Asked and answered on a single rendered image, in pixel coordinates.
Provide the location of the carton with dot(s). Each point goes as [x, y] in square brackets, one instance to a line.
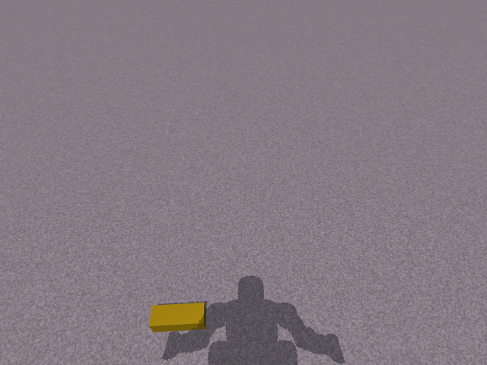
[178, 317]

